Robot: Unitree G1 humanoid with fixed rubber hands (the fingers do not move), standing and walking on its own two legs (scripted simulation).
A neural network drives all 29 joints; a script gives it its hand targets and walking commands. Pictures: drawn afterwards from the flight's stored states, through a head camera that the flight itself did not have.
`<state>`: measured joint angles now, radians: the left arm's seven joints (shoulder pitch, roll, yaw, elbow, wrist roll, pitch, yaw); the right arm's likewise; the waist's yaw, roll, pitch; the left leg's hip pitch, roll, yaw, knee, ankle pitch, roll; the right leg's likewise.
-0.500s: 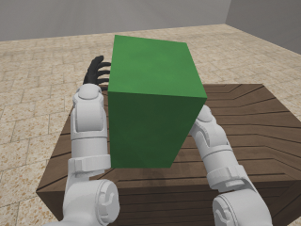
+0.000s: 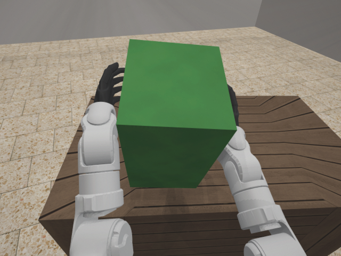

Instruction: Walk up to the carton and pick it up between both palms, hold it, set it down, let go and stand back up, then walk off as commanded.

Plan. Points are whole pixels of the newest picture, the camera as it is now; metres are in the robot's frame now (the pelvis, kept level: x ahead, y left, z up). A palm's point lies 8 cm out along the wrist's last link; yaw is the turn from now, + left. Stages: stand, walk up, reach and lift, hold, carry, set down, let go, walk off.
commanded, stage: set down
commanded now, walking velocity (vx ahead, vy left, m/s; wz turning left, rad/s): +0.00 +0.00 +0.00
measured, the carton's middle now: (168, 126) +0.34 +0.00 +0.19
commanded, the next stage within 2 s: none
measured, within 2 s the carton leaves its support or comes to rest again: neither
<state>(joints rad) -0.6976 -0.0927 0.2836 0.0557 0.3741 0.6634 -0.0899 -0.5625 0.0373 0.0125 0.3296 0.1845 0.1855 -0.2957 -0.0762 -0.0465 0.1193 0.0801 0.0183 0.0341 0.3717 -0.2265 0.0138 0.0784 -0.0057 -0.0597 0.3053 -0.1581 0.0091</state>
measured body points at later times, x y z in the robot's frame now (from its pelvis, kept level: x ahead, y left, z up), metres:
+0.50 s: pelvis +0.04 +0.00 +0.00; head +0.03 +0.04 +0.45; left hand +0.44 +0.13 +0.19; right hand +0.41 -0.13 +0.16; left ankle +0.01 +0.11 -0.74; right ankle +0.03 -0.12 -0.74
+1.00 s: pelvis +0.02 +0.01 +0.00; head +0.02 +0.05 +0.45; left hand +0.42 +0.13 +0.16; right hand +0.38 -0.13 +0.13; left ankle +0.01 +0.11 -0.74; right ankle +0.03 -0.12 -0.74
